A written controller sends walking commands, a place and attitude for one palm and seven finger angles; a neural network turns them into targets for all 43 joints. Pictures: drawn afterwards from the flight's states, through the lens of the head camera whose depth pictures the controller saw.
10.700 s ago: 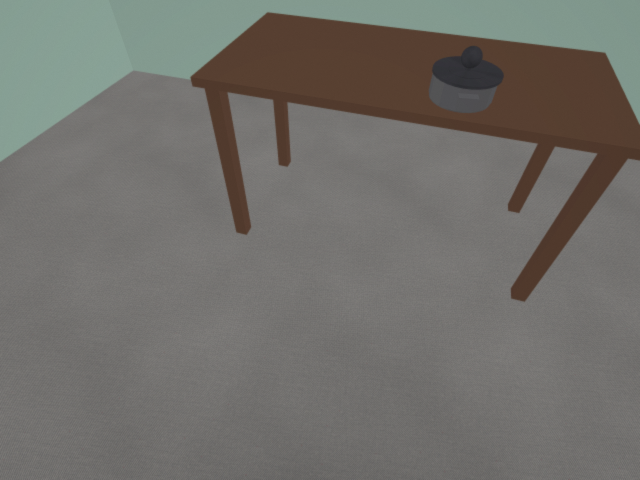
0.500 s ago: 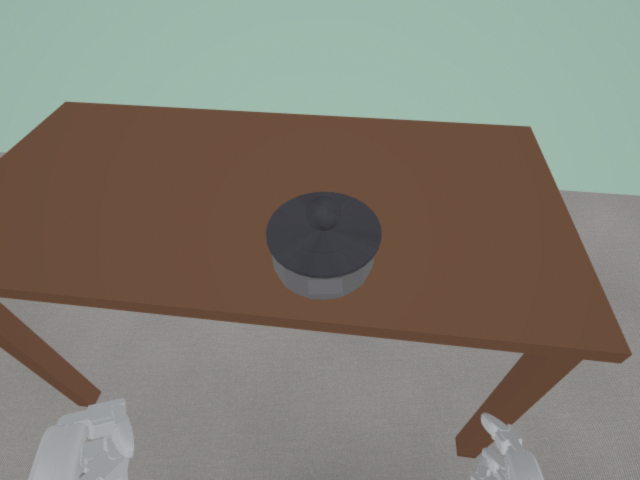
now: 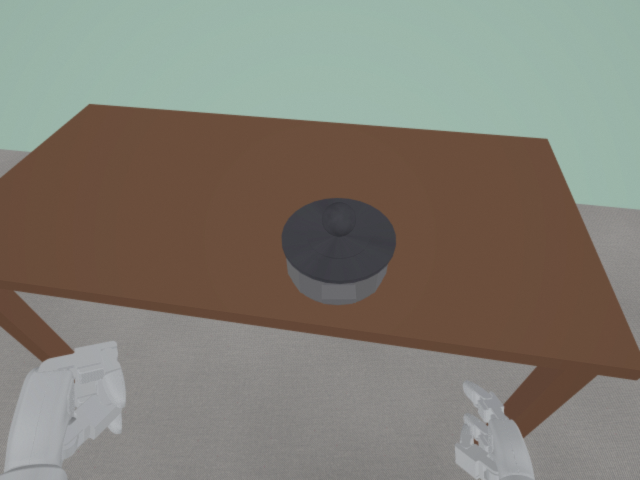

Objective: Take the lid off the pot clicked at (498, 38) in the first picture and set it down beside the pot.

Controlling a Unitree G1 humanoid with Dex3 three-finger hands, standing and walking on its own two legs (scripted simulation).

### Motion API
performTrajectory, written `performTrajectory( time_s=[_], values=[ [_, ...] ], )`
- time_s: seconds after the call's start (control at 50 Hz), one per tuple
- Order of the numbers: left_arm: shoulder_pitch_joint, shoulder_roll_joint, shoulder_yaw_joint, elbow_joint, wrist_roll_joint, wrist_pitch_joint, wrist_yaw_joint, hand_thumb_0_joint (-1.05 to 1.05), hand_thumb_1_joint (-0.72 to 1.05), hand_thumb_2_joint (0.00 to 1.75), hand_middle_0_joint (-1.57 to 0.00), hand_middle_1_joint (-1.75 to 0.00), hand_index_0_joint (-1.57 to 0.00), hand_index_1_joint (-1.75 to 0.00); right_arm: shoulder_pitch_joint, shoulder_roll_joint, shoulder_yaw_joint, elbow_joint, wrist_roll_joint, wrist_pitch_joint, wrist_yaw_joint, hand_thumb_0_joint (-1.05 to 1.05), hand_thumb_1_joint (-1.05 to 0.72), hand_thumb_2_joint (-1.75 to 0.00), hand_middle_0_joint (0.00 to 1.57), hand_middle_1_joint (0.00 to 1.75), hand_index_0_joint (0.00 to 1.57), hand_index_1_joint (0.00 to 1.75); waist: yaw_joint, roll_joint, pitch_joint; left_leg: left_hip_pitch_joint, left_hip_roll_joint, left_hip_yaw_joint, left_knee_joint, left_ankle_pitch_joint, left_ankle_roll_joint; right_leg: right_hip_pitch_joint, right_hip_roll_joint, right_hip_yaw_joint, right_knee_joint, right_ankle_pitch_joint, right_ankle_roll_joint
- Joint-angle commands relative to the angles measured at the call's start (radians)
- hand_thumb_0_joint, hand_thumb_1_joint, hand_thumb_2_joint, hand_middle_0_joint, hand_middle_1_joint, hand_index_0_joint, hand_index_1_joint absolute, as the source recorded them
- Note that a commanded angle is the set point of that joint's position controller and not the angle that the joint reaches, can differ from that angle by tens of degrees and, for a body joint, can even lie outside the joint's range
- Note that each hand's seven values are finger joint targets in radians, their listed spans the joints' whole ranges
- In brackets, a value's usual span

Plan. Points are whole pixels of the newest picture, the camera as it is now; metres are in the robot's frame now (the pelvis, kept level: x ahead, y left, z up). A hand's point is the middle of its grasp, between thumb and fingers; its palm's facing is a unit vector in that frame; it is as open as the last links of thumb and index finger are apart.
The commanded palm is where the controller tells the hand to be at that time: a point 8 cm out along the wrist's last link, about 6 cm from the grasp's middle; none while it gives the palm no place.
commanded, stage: raise the hand higher, near the body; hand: left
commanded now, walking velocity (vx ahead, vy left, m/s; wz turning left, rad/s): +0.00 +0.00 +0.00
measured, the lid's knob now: (339, 219) +0.48 +0.04 +0.06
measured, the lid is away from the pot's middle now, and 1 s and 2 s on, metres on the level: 0.00 0.00 0.00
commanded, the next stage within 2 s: reach forward and open the fingers in 0.04 s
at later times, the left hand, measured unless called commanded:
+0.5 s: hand (97, 378) +0.18 +0.26 +0.09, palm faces -0.20 -0.06 -0.98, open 3.2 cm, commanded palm +0.17 +0.26 +0.15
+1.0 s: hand (105, 328) +0.22 +0.26 +0.13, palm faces -0.15 -0.02 -0.99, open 8.9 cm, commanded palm +0.21 +0.25 +0.18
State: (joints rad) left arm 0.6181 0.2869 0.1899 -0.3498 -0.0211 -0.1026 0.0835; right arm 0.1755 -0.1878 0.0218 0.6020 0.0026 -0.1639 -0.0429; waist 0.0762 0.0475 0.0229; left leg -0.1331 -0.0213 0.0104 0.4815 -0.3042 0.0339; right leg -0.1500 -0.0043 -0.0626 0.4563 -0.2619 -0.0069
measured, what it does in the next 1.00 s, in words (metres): stands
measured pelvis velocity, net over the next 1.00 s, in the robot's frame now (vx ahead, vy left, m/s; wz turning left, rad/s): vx -0.03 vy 0.00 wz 0.01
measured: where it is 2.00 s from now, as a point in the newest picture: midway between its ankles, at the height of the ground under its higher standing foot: outside the picture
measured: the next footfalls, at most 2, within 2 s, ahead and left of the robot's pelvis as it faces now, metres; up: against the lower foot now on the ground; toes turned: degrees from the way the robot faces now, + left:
none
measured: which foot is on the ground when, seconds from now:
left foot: down 0.00-1.00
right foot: down 0.00-1.00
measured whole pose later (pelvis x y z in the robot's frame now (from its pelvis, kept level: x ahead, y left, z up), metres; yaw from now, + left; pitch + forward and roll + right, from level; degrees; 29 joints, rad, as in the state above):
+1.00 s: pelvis -0.03 +0.00 +0.00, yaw +0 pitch -1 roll +0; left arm 0.12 0.67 0.08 -0.21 0.75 -0.03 -0.25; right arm 0.14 -0.28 0.01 0.57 0.04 0.09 0.01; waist 0.06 0.12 0.02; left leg -0.18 -0.04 0.01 0.41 -0.21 0.05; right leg -0.21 -0.02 -0.06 0.40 -0.18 0.00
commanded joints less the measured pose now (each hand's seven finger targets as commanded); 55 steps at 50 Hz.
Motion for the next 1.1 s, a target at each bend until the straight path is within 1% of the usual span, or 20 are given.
performTrajectory(
  time_s=[0.0,0.12,0.14,0.16,0.18,0.2,0.24,0.3,0.34,0.4,0.46,0.5,0.58,0.64,0.7,0.78,0.88,0.92,0.98,1.08],
  values=[
    [-0.042,0.145,0.106,-0.241,-0.006,-0.071,0.017,0.00,0.90,0.90,-1.30,-1.50,-1.30,-1.50,-0.106,-0.109,-0.042,-0.164,0.007,-0.048,-0.007,0.00,-0.90,-0.90,0.20,0.30,0.20,0.30,-0.013,0.001,-0.075,0.007,0.045,-0.028,-0.076,0.300,-0.013,0.017,-0.015,0.010,-0.058,0.189,-0.009],
    [-0.069,0.170,0.139,-0.271,-0.012,-0.079,0.025,0.00,0.90,0.90,-1.30,-1.50,-1.30,-1.50,-0.105,-0.112,-0.043,-0.159,0.008,-0.047,-0.009,0.00,-0.90,-0.90,0.20,0.30,0.20,0.30,-0.010,0.005,-0.080,0.015,0.047,-0.028,-0.079,0.287,-0.014,0.023,-0.016,0.010,-0.064,0.178,-0.008],
    [-0.135,0.378,0.085,-0.294,0.428,-0.004,0.062,0.00,0.87,0.90,-1.28,-1.47,-1.28,-1.47,-0.129,-0.190,-0.025,-0.169,-0.012,0.014,0.007,0.00,-0.90,-0.90,0.20,0.30,0.20,0.30,-0.008,0.050,-0.043,-0.116,0.030,-0.020,-0.057,0.285,-0.016,-0.092,0.010,0.041,-0.012,0.162,-0.019],
    [-0.143,0.282,0.068,-0.349,0.437,0.039,0.083,0.00,0.84,0.91,-1.27,-1.44,-1.27,-1.44,-0.146,-0.151,-0.032,-0.215,-0.011,0.048,0.018,0.00,-0.90,-0.90,0.20,0.30,0.20,0.30,-0.003,0.108,-0.051,-0.124,0.034,-0.014,-0.059,0.293,-0.030,-0.084,-0.001,-0.005,0.003,0.133,-0.032],
    [-0.119,0.316,0.050,-0.331,0.552,0.079,0.096,0.00,0.81,0.92,-1.26,-1.39,-1.26,-1.39,-0.158,-0.154,-0.032,-0.214,0.000,0.071,0.025,0.00,-0.90,-0.90,0.20,0.30,0.20,0.30,0.015,0.130,-0.050,-0.124,0.040,-0.018,-0.061,0.278,-0.038,-0.078,0.013,0.031,0.007,0.113,-0.043],
    [-0.048,0.348,0.076,-0.309,0.635,0.113,0.101,0.00,0.78,0.94,-1.25,-1.36,-1.25,-1.36,-0.144,-0.161,-0.040,-0.218,-0.006,0.102,0.035,0.00,-0.90,-0.90,0.20,0.30,0.20,0.30,0.032,0.090,-0.116,-0.134,0.043,-0.014,-0.050,0.295,-0.035,-0.057,0.017,0.032,0.021,0.110,-0.046],
    [-0.050,0.407,0.069,-0.294,0.762,0.169,0.085,0.00,0.72,0.97,-1.22,-1.29,-1.22,-1.29,-0.176,-0.183,-0.040,-0.228,-0.002,0.167,0.048,0.00,-0.90,-0.90,0.20,0.30,0.20,0.30,0.033,0.054,-0.158,-0.134,0.038,-0.010,-0.040,0.290,-0.026,-0.043,0.016,0.067,0.020,0.137,-0.047],
    [-0.147,0.491,0.075,-0.281,0.848,0.207,0.025,0.00,0.61,1.04,-1.19,-1.18,-1.19,-1.18,-0.222,-0.185,-0.034,-0.242,0.018,0.207,0.048,0.00,-0.90,-0.90,0.20,0.30,0.20,0.30,0.021,0.043,-0.214,-0.112,0.036,-0.018,-0.044,0.264,-0.009,-0.003,0.004,0.083,0.004,0.145,-0.035],
    [-0.133,0.499,0.059,-0.200,0.836,0.199,-0.035,0.00,0.54,1.08,-1.17,-1.11,-1.17,-1.11,-0.208,-0.182,-0.036,-0.226,0.029,0.212,0.041,0.00,-0.90,-0.90,0.20,0.30,0.20,0.30,0.010,-0.003,-0.195,-0.084,0.031,-0.027,-0.044,0.301,0.001,-0.003,-0.004,0.076,-0.017,0.197,-0.021],
    [-0.211,0.523,0.037,-0.234,0.790,0.177,-0.134,0.00,0.45,1.14,-1.14,-1.00,-1.14,-1.00,-0.209,-0.186,-0.040,-0.233,0.038,0.208,0.035,0.00,-0.90,-0.90,0.20,0.30,0.20,0.30,-0.012,0.005,-0.221,-0.058,0.025,-0.029,-0.044,0.356,0.011,0.021,-0.016,0.061,-0.031,0.273,-0.004],
    [-0.231,0.603,0.091,-0.168,0.770,0.144,-0.209,0.00,0.35,1.18,-1.10,-0.90,-1.10,-0.90,-0.172,-0.198,-0.043,-0.214,0.034,0.203,0.024,0.00,-0.90,-0.90,0.20,0.30,0.20,0.30,-0.013,-0.039,-0.163,-0.058,0.018,-0.031,-0.057,0.380,0.019,0.005,-0.016,0.052,-0.059,0.313,0.009],
    [-0.293,0.622,0.106,-0.192,0.769,0.113,-0.242,0.00,0.29,1.20,-1.07,-0.83,-1.07,-0.83,-0.171,-0.194,-0.042,-0.225,0.034,0.200,0.026,0.00,-0.90,-0.90,0.20,0.30,0.20,0.30,-0.015,-0.026,-0.200,-0.042,0.014,-0.029,-0.052,0.395,0.021,0.037,-0.021,0.047,-0.059,0.331,0.010],
    [-0.313,0.620,0.141,-0.101,0.744,0.069,-0.260,0.00,0.18,1.23,-1.02,-0.68,-1.02,-0.68,-0.171,-0.190,-0.047,-0.217,0.037,0.201,0.032,0.00,-0.90,-0.90,0.20,0.30,0.20,0.30,-0.012,-0.019,-0.137,-0.034,0.010,-0.030,-0.061,0.370,0.019,-0.003,-0.011,0.046,-0.090,0.310,0.002],
    [-0.432,0.612,0.104,-0.107,0.742,0.045,-0.261,0.00,0.09,1.25,-0.98,-0.58,-0.98,-0.58,-0.155,-0.193,-0.054,-0.210,0.034,0.208,0.033,0.00,-0.90,-0.90,0.20,0.30,0.20,0.30,-0.014,-0.003,-0.179,-0.021,0.000,-0.026,-0.083,0.320,0.020,0.010,-0.019,0.031,-0.100,0.243,0.005],
    [-0.521,0.649,0.115,-0.128,0.760,0.041,-0.263,0.00,0.00,1.27,-0.94,-0.47,-0.94,-0.47,-0.170,-0.189,-0.050,-0.212,0.033,0.200,0.036,0.00,-0.90,-0.90,0.20,0.30,0.20,0.30,-0.012,0.017,-0.240,-0.014,-0.008,-0.024,-0.085,0.319,0.019,0.051,-0.021,0.036,-0.093,0.235,0.001],
    [-0.544,0.653,0.125,-0.049,0.757,0.058,-0.268,0.00,-0.12,1.31,-0.89,-0.33,-0.89,-0.33,-0.186,-0.195,-0.051,-0.207,0.042,0.200,0.042,0.00,-0.90,-0.90,0.20,0.30,0.20,0.30,-0.010,0.029,-0.178,-0.021,-0.003,-0.032,-0.095,0.287,0.014,0.028,-0.009,0.042,-0.101,0.205,-0.010],
    [-0.642,0.642,0.088,-0.053,0.758,0.066,-0.284,0.00,-0.27,1.37,-0.82,-0.15,-0.82,-0.15,-0.197,-0.194,-0.050,-0.213,0.044,0.197,0.050,0.00,-0.90,-0.90,0.20,0.30,0.20,0.30,-0.013,0.046,-0.183,-0.014,-0.001,-0.043,-0.115,0.262,0.012,0.024,-0.004,0.034,-0.100,0.163,-0.014],
    [-0.693,0.643,0.072,-0.003,0.764,0.069,-0.295,0.00,-0.33,1.40,-0.80,-0.08,-0.80,-0.08,-0.183,-0.191,-0.049,-0.202,0.041,0.202,0.047,0.00,-0.90,-0.90,0.20,0.30,0.20,0.30,-0.012,-0.004,-0.184,-0.033,0.000,-0.037,-0.135,0.229,0.011,0.028,-0.010,0.024,-0.108,0.122,-0.007],
    [-0.747,0.650,0.075,0.010,0.771,0.082,-0.294,0.00,-0.33,1.40,-0.80,-0.08,-0.80,-0.08,-0.195,-0.197,-0.046,-0.214,0.049,0.201,0.052,0.00,-0.90,-0.90,0.20,0.30,0.20,0.30,-0.015,0.041,-0.166,-0.028,0.004,-0.051,-0.138,0.201,0.009,0.009,-0.001,0.028,-0.099,0.093,-0.017],
    [-0.835,0.655,0.061,0.026,0.779,0.098,-0.304,0.00,-0.34,1.42,-0.80,-0.08,-0.80,-0.08,-0.197,-0.198,-0.045,-0.218,0.050,0.201,0.056,0.00,-0.90,-0.90,0.20,0.30,0.20,0.30,-0.014,0.034,-0.195,-0.019,0.005,-0.058,-0.139,0.206,0.008,0.017,0.002,0.027,-0.085,0.095,-0.022]
  ],
)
